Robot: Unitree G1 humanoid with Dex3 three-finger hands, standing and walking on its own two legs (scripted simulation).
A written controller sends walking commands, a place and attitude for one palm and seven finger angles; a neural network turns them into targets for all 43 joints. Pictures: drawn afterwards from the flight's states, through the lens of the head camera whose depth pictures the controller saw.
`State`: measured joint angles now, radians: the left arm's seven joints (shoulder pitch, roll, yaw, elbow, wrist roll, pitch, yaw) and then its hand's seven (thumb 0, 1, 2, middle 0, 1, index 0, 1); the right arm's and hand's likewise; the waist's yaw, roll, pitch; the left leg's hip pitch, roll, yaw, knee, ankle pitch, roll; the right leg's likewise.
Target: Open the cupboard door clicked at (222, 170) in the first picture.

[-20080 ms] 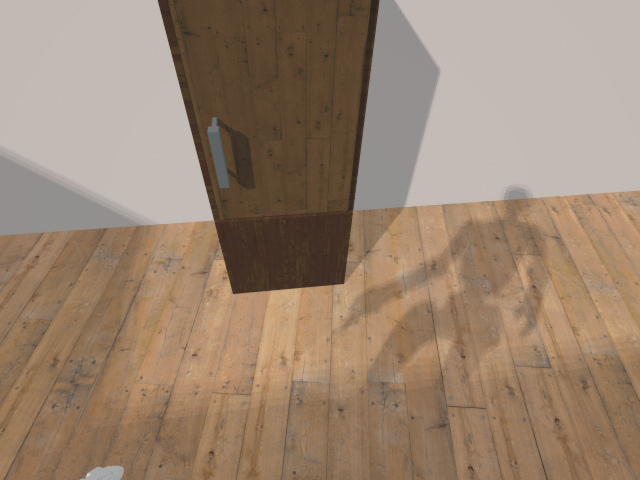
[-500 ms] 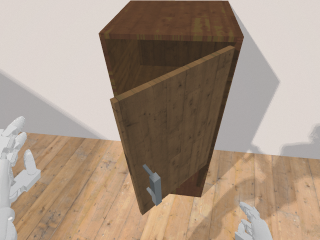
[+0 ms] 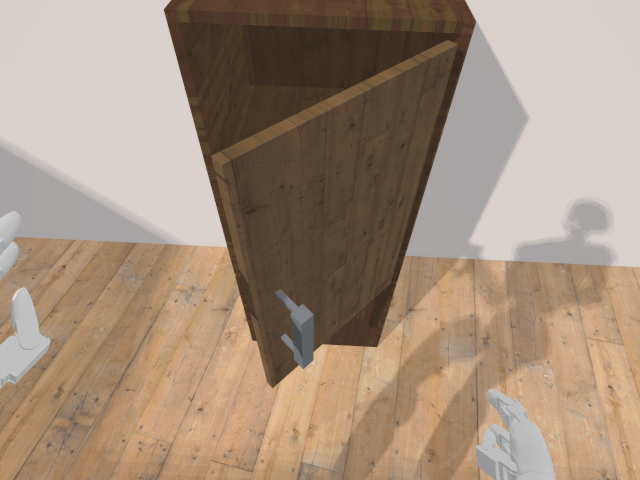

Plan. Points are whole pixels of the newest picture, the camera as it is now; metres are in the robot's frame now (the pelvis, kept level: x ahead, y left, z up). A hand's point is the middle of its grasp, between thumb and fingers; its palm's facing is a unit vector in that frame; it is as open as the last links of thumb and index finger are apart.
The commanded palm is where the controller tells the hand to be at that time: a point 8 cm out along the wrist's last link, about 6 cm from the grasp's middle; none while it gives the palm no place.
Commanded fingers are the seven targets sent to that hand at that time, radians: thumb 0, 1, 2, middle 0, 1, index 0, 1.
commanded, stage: step back with the hand held close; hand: left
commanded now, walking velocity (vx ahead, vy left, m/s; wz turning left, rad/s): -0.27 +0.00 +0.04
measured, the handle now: (293, 329) +0.35 +0.07 -0.10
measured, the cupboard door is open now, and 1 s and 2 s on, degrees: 46 46 46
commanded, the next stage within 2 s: stop stepping back and stand still in 0.92 s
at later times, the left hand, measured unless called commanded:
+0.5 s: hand out of the picture +0.14 +0.29 +0.16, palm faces +0.46 -0.73 -0.50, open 7.5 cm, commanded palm +0.06 +0.32 +0.18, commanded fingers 0.00 0.90 0.90 -0.20 -0.30 -0.20 -0.30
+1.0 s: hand out of the picture +0.07 +0.30 +0.15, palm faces +0.41 -0.79 -0.46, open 7.4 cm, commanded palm -0.01 +0.32 +0.18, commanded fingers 0.00 0.90 0.90 -0.20 -0.30 -0.20 -0.30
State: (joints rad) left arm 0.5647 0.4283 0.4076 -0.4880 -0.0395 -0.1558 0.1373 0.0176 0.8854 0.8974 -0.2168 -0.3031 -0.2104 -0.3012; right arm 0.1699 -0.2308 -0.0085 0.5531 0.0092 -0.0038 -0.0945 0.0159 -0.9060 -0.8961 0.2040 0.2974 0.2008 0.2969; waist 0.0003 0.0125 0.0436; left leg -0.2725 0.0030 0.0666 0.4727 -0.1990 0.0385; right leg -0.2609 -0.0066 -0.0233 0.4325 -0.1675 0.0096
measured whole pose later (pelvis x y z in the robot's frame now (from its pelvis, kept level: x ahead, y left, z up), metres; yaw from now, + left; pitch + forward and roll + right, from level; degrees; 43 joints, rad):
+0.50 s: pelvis -0.06 +0.01 -0.01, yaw +4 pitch +1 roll -4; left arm 0.54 0.45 0.46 -0.54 0.00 -0.23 0.16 0.02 0.88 0.90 -0.22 -0.30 -0.21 -0.30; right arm 0.23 -0.19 0.00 0.59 -0.02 -0.09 -0.08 0.02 -0.90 -0.90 0.21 0.30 0.20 0.30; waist -0.03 0.00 0.04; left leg -0.44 0.00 -0.02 0.57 -0.15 0.06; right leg -0.34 0.08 0.01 0.71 -0.29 0.01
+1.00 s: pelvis -0.14 +0.02 +0.00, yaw +1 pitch +1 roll -3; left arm 0.50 0.48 0.44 -0.49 -0.04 -0.22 0.14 0.01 0.88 0.90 -0.22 -0.30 -0.21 -0.30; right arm 0.15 -0.22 -0.01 0.63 -0.01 -0.05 -0.09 0.01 -0.91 -0.90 0.20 0.30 0.20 0.30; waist 0.01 -0.04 0.04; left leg -0.38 -0.04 0.00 0.48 -0.12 0.08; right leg -0.30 0.08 0.07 0.62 -0.37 0.00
